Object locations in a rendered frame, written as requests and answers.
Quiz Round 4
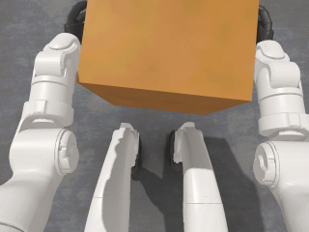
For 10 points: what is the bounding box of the robot right upper arm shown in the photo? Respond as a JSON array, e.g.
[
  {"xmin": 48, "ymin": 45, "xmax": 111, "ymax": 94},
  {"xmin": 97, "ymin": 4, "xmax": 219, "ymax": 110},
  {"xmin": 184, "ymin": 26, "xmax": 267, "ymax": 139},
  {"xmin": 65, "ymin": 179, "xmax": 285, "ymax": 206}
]
[{"xmin": 253, "ymin": 140, "xmax": 309, "ymax": 232}]

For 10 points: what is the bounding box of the robot left upper arm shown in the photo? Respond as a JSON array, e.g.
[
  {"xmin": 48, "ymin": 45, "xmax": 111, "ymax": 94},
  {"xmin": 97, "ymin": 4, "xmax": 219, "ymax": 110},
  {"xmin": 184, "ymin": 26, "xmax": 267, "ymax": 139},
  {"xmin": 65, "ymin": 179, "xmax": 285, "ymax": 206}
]
[{"xmin": 0, "ymin": 129, "xmax": 79, "ymax": 232}]

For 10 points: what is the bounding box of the right robot shin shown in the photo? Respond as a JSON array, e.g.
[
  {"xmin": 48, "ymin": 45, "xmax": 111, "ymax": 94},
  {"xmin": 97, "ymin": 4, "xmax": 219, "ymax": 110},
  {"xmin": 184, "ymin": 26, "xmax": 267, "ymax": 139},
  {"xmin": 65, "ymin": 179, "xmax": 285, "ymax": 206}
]
[{"xmin": 173, "ymin": 122, "xmax": 204, "ymax": 162}]

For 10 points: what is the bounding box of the robot right hand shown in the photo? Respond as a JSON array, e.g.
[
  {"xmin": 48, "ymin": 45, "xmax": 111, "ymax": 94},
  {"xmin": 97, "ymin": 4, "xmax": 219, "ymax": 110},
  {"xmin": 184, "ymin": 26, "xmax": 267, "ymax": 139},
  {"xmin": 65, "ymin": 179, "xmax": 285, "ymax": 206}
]
[{"xmin": 256, "ymin": 5, "xmax": 274, "ymax": 44}]

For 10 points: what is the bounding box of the robot left hand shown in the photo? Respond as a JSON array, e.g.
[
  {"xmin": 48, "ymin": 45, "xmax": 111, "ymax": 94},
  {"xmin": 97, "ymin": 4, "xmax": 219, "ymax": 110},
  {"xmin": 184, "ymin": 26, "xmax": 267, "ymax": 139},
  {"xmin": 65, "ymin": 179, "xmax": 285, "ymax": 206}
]
[{"xmin": 64, "ymin": 0, "xmax": 88, "ymax": 45}]

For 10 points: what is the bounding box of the robot left thigh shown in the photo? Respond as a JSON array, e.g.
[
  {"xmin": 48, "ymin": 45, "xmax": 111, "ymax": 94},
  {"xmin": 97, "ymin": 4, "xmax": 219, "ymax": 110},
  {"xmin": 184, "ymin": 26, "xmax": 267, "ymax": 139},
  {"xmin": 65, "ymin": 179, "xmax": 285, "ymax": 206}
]
[{"xmin": 84, "ymin": 128, "xmax": 139, "ymax": 232}]

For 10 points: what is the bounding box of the carton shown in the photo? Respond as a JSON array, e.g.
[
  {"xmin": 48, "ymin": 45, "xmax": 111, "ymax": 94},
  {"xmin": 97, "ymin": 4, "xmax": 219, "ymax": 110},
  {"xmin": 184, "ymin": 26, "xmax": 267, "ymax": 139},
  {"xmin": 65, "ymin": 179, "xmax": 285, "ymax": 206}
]
[{"xmin": 76, "ymin": 0, "xmax": 260, "ymax": 115}]

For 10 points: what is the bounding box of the robot left forearm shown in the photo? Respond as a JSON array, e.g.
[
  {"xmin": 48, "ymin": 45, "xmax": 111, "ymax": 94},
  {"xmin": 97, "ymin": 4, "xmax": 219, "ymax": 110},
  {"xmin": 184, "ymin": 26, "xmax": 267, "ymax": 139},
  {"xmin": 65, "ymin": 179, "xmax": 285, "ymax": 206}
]
[{"xmin": 9, "ymin": 33, "xmax": 81, "ymax": 170}]

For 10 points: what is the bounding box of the robot right forearm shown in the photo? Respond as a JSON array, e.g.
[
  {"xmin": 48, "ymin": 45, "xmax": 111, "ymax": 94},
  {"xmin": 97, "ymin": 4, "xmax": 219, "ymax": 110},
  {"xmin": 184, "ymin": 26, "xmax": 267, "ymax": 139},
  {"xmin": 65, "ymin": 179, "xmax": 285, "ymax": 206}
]
[{"xmin": 253, "ymin": 40, "xmax": 309, "ymax": 142}]

